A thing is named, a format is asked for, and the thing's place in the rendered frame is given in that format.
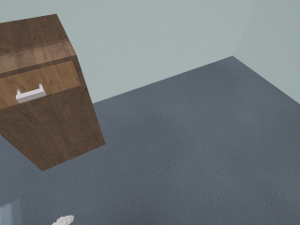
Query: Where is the drawer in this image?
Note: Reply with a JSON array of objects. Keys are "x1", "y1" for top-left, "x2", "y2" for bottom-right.
[{"x1": 0, "y1": 60, "x2": 81, "y2": 110}]

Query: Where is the left robot hand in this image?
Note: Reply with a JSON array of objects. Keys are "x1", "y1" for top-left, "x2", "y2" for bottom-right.
[{"x1": 52, "y1": 215, "x2": 74, "y2": 225}]

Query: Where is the handle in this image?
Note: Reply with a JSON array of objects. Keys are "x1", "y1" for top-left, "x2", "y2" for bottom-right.
[{"x1": 16, "y1": 83, "x2": 46, "y2": 103}]

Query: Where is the cabinet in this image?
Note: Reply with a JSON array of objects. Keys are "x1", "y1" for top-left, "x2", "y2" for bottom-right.
[{"x1": 0, "y1": 14, "x2": 106, "y2": 171}]

